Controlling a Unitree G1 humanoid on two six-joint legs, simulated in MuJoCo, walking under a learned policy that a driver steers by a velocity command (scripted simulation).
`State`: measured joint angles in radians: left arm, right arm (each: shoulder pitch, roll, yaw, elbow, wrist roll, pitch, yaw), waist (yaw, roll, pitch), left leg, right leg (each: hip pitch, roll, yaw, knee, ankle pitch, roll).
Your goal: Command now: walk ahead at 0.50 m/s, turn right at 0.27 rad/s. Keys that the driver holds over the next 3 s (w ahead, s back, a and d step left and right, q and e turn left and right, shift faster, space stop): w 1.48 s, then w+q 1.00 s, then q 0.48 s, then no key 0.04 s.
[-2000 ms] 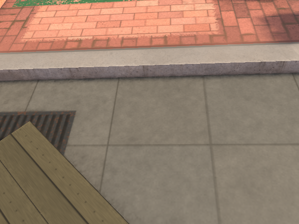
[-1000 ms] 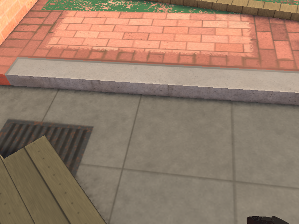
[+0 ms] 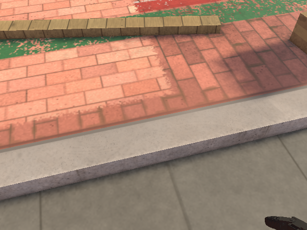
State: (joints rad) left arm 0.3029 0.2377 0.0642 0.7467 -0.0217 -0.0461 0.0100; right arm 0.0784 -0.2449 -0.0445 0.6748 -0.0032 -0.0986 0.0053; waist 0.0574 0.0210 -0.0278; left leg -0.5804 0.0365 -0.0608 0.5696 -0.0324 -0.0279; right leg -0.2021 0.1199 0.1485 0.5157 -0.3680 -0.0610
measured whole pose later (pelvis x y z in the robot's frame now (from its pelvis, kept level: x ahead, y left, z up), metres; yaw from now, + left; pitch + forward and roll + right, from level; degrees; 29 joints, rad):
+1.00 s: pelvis +0.52 +0.01 +0.00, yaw -2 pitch +1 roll -2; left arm 0.43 0.24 0.05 0.92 0.02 -0.07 -0.02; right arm 0.12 -0.23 -0.02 0.81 -0.04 -0.06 0.02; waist 0.06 0.01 0.00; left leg -0.40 0.03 0.06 0.55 -0.19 0.05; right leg -0.03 0.04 -0.03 0.38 -0.36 -0.02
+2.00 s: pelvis +1.07 -0.06 +0.11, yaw +11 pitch +2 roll +0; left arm 0.35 0.20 0.01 0.98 0.01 -0.09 0.05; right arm 0.06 -0.21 -0.05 0.77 0.04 -0.02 0.06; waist 0.06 0.03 -0.03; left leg -0.70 0.04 0.04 0.79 0.04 0.09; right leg 0.05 0.06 -0.31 0.21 -0.32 -0.08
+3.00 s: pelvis +1.49 +0.08 +0.10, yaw +47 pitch +2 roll -1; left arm 0.16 0.31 0.08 0.75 0.00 -0.01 0.02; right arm 0.14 -0.28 -0.08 0.55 0.00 0.05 0.01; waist 0.03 -0.02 0.02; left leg -0.42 0.01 0.02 0.61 -0.21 0.04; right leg -0.32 -0.14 -0.16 0.73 -0.43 0.05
